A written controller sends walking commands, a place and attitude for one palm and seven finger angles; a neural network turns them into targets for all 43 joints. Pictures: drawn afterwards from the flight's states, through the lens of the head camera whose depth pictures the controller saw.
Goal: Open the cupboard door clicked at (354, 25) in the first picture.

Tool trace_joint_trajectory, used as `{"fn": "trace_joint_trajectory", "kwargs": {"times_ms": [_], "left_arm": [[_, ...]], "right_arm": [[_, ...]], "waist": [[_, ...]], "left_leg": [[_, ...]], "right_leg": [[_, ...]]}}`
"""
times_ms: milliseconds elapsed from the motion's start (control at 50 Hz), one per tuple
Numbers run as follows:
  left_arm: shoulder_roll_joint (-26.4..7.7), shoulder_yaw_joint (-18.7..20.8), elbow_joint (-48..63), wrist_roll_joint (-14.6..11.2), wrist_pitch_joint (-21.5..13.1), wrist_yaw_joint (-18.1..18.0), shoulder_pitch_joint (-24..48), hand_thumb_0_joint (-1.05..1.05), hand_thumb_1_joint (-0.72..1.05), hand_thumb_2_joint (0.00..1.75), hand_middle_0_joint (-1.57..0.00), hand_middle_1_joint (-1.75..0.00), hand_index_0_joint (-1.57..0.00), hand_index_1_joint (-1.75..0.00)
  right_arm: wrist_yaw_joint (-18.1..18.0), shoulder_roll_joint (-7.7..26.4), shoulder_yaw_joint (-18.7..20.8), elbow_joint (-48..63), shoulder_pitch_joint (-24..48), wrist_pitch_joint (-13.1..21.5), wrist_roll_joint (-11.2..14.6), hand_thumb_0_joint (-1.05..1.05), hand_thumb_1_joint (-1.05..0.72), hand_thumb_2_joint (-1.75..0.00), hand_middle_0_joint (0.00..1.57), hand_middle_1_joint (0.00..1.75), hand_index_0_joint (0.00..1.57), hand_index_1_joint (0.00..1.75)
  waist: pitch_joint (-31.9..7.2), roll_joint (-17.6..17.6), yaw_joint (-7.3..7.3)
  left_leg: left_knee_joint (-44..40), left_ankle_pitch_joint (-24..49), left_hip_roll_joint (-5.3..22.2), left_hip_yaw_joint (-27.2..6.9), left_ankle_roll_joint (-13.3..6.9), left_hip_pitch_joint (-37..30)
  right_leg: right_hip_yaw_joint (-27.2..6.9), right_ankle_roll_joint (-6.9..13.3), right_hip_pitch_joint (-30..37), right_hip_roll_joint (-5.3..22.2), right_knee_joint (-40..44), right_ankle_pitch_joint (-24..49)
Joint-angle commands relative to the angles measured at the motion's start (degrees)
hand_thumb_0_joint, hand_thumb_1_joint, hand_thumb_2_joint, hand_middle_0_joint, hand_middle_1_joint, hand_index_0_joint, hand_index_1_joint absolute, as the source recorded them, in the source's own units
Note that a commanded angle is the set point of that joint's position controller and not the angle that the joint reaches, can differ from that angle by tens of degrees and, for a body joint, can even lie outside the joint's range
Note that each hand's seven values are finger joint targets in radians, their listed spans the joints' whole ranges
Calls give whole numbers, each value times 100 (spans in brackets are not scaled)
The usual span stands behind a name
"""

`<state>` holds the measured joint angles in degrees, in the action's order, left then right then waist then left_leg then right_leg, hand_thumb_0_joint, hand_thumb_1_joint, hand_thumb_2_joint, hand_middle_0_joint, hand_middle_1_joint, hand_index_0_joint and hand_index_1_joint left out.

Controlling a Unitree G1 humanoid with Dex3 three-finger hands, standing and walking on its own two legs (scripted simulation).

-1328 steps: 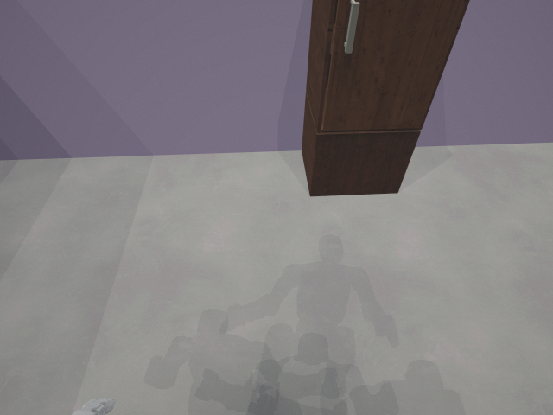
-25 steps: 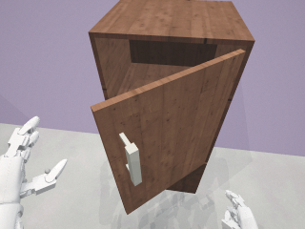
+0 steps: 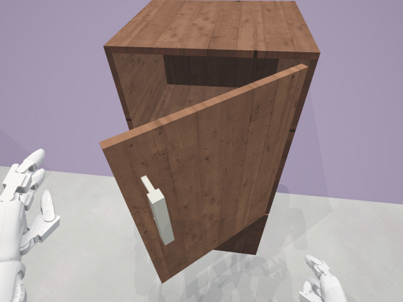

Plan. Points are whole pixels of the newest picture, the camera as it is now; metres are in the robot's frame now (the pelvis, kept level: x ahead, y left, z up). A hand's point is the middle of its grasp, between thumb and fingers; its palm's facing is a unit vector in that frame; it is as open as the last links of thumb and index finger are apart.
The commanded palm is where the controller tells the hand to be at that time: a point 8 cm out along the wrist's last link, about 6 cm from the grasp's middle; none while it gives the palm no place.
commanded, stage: draw the hand back to the body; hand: left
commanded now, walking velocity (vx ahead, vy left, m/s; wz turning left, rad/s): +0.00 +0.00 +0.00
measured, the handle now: (157, 211) +0.26 +0.12 +0.08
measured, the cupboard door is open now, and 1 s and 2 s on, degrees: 41 41 41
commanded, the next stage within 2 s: step back with the hand held close in 0.02 s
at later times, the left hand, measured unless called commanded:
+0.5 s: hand (41, 227) +0.17 +0.27 +0.15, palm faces +0.27 -0.82 -0.50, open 7.4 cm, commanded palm +0.11 +0.32 +0.17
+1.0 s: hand out of the picture +0.03 +0.34 +0.15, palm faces +0.47 -0.78 -0.42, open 7.4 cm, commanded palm -0.03 +0.38 +0.17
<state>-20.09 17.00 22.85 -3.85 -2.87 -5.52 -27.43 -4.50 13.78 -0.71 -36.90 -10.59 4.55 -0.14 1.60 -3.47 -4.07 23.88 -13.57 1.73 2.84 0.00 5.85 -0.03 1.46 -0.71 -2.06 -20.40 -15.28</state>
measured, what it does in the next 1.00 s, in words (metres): shifts its weight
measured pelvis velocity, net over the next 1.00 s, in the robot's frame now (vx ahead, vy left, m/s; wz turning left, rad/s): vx -0.16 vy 0.08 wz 0.03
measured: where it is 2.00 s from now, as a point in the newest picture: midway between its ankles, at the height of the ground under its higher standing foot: outside the picture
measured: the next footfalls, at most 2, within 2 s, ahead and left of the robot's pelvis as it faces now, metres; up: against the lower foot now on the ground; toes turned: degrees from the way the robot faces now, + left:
right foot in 1.30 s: -0.37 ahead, -0.02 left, +0.00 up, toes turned -8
left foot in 1.44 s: -0.16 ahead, +0.16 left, +0.00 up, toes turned -7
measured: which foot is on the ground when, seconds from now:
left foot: down 0.00-1.00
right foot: down 0.00-0.94, up 0.96-1.00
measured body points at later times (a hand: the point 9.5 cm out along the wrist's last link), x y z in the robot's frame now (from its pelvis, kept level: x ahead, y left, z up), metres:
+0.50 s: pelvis -0.04 +0.03 +0.00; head -0.03 +0.03 +0.45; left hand +0.15 +0.31 +0.17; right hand +0.13 -0.23 -0.07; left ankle +0.00 +0.12 -0.74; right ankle -0.04 -0.10 -0.74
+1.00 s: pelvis -0.16 +0.08 -0.03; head -0.15 +0.10 +0.42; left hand +0.00 +0.38 +0.17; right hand +0.01 -0.16 -0.10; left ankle -0.03 +0.13 -0.74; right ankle -0.08 -0.10 -0.72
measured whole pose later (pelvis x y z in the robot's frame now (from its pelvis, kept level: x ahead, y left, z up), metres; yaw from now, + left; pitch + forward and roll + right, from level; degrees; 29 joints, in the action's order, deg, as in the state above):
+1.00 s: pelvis -0.16 +0.08 -0.03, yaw +2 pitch -4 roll -4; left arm -23.2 23.2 32.4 -0.5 -12.2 -9.6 -27.9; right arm -5.1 12.4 0.4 -35.0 -11.8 5.2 -0.5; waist 5.3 -0.7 -0.9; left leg 38.8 -8.0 -0.5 3.5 -5.9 26.1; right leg -5.1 -2.0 -26.0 -2.0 -48.9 -21.2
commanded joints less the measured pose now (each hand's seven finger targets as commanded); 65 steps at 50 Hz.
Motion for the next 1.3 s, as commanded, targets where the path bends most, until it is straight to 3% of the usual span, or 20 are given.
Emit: {"fn": "trace_joint_trajectory", "kwargs": {"times_ms": [0, 100, 140, 200, 340, 440, 680, 760, 820, 860, 900, 920, 940, 1020, 1080, 1180, 1220, 1240, 1260, 1280], "left_arm": [[-1060, 788, 1170, 5, -456, -137, 454, 0, 90, 90, -20, -30, -20, -30], [-964, 706, 951, -16, -467, -83, 530, 0, 90, 90, -20, -30, -20, -30], [-1965, 1589, 1423, 25, -741, -163, 1322, 0, 90, 90, -20, -30, -20, -30], [-1235, 984, 916, 89, -700, -58, 386, 0, 90, 90, -20, -30, -20, -30], [-1421, 1189, 1480, 112, -713, -160, -218, 0, 90, 90, -20, -30, -20, -30], [-1590, 1453, 1671, 86, -753, -254, -466, 0, 90, 90, -20, -30, -20, -30], [-1273, 1414, 1510, 361, -1093, -356, -26, 0, 90, 90, -20, -30, -20, -30], [-1381, 1427, 1872, 321, -1182, -374, 10, 0, 90, 90, -20, -30, -20, -30], [-1469, 1385, 2109, 255, -1271, -474, -24, 0, 90, 90, -20, -30, -20, -30], [-1392, 1265, 2146, 299, -1235, -520, 153, 0, 90, 90, -20, -30, -20, -30], [-1432, 1355, 2181, 268, -1235, -524, 388, 0, 90, 90, -20, -30, -20, -30], [-1471, 1419, 2354, 296, -1302, -558, 577, 0, 90, 90, -20, -30, -20, -30], [-1513, 1596, 2274, 344, -1326, -637, 625, 0, 90, 90, -20, -30, -20, -30], [-1639, 1758, 1871, 229, -1303, -568, 440, 0, 90, 90, -20, -30, -20, -30], [-1149, 1210, 2027, 141, -1125, -541, 252, 0, 90, 90, -20, -30, -20, -30], [-1297, 1046, 2207, 24, -1098, -425, 300, 0, 90, 90, -20, -30, -20, -30], [-1657, 1373, 2155, -10, -1125, -403, -3, 0, 90, 90, -20, -30, -20, -30], [-1743, 1397, 2300, -6, -1161, -372, -144, 0, 90, 90, -20, -30, -20, -30], [-1933, 1525, 2451, -48, -1198, -326, -92, 0, 90, 90, -20, -30, -20, -30], [-2161, 1804, 2616, -87, -1247, -326, -79, 0, 90, 90, -20, -30, -20, -30]], "right_arm": [[-46, 535, 195, 921, 817, 341, 0, 0, -90, -90, 20, 30, 20, 30], [-51, 550, 211, 913, 849, 301, 12, 0, -90, -90, 20, 30, 20, 30], [-67, 643, 193, 1114, 796, 255, 116, 0, -90, -90, 20, 30, 20, 30], [-43, 569, 228, 1112, 775, 53, 63, 0, -90, -90, 20, 30, 20, 30], [-102, 590, 322, 1382, 714, -149, 93, 0, -90, -90, 20, 30, 20, 30], [-113, 550, 348, 1504, 717, -237, 100, 0, -90, -90, 20, 30, 20, 30], [-92, 764, 425, 1555, 553, 69, 92, 0, -90, -90, 20, 30, 20, 30], [-65, 642, 450, 1505, 385, 207, 91, 0, -90, -90, 20, 30, 20, 30], [0, 555, 461, 1067, 149, 227, 25, 0, -90, -90, 20, 30, 20, 30], [22, 470, 378, 1017, 146, 235, 4, 0, -90, -90, 20, 30, 20, 30], [-71, 654, 379, 1138, 254, 272, 1, 0, -90, -90, 20, 30, 20, 30], [-156, 816, 396, 1192, 429, 332, -29, 0, -90, -90, 20, 30, 20, 30], [-179, 658, 351, 1129, 437, 445, -78, 0, -90, -90, 20, 30, 20, 30], [-17, 633, 507, 995, 438, 543, 10, 0, -90, -90, 20, 30, 20, 30], [102, 454, 405, 918, 577, 544, 20, 0, -90, -90, 20, 30, 20, 30], [191, 420, 312, 837, 513, 546, -38, 0, -90, -90, 20, 30, 20, 30], [223, 331, 309, 772, 327, 466, -43, 0, -90, -90, 20, 30, 20, 30], [204, 301, 296, 722, 240, 407, 34, 0, -90, -90, 20, 30, 20, 30], [177, 343, 310, 764, 432, 350, 39, 0, -90, -90, 20, 30, 20, 30], [183, 359, 253, 880, 506, 325, 13, 0, -90, -90, 20, 30, 20, 30]], "waist": [[-411, 187, -9], [-221, 348, 19], [2, 279, 249], [-314, 644, 268], [-1294, 201, 225], [-1220, 93, 231], [-213, -587, 293], [-382, 230, 351], [-572, 1108, 496], [-583, 1469, 562], [-250, 403, 570], [-75, -1220, 511], [-454, -1952, 511], [-708, -316, 363], [-751, -633, 336], [-1264, -1325, 251], [-1392, -558, 225], [-1293, 664, 288], [-884, 1522, 225], [-941, 1459, 312]], "left_leg": [[-97, 1452, -18, -48, -195, -586], [-151, 1216, -22, -48, -212, -526], [117, 790, 71, -148, -287, -361], [356, 938, 43, -118, -263, -317], [155, 2545, 367, -127, -243, -557], [31, 2208, 420, -227, -232, -35], [-1289, -2915, 1026, -1052, -649, 3408], [-230, -2392, 421, -722, -425, 2449], [2513, -1119, -188, -408, -64, 46], [2293, -1040, -52, -582, -114, -51], [418, -1467, 403, -1194, -334, 550], [-941, -2144, 1202, -2212, -601, 1560], [-1886, -3177, 2035, -3047, -896, 2656], [-1494, -2410, 1699, -1809, -681, 2644], [-1845, -2038, 1341, -1311, -331, 1809], [-2150, -1262, 900, -647, 512, 871], [-612, -152, 319, 42, 663, 51], [1284, 41, -83, 209, 539, -373], [3006, -557, -326, 73, 376, 319], [4223, -877, -444, -139, 286, 1390]], "right_leg": [[-147, -65, -654, 197, 418, 1671], [-161, -95, -750, 190, 517, 1398], [-873, -124, -1502, 516, 790, 1866], [-830, -205, -1399, 705, 559, 2633], [-528, -201, -973, 528, -190, 3161], [-541, -175, -935, 436, -375, 2673], [-194, -239, 31, -21, -1624, -35], [-853, 48, -1166, 323, -630, -869], [-2119, 720, -3931, 1494, 704, -1736], [-1689, 549, -3926, 1546, 322, -1155], [-1094, 94, -3652, 749, -894, -1134], [-491, -206, -2979, 79, -2267, -1138], [-299, -307, -1930, -276, -4347, -1356], [-274, -284, -1548, -314, -5310, -1202], [231, -204, -1671, -357, -4305, -1455], [841, 121, -719, -589, -1602, -1938], [438, 432, -1099, 2, 565, -1419], [-513, 592, -2031, 957, 1220, -696], [-727, 814, -2499, 1554, 1189, 191], [-705, 943, -2124, 1893, 794, 1313]]}}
